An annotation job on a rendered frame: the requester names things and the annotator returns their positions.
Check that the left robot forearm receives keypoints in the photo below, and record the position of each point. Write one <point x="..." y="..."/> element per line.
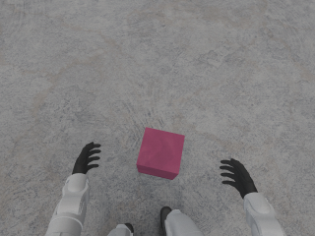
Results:
<point x="69" y="215"/>

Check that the right robot foot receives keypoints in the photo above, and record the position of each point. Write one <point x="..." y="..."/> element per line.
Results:
<point x="164" y="212"/>

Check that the left robot hand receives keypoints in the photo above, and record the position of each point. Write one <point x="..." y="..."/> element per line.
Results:
<point x="81" y="164"/>

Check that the right robot forearm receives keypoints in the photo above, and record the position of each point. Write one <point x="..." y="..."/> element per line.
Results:
<point x="261" y="216"/>

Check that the right robot hand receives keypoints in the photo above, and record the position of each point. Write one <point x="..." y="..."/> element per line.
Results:
<point x="243" y="182"/>

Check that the left robot foot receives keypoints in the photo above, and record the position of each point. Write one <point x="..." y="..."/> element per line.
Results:
<point x="130" y="227"/>

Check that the carton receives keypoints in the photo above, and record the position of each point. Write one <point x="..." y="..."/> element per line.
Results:
<point x="160" y="153"/>

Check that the robot foot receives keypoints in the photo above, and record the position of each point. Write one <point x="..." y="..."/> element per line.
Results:
<point x="130" y="227"/>
<point x="164" y="212"/>

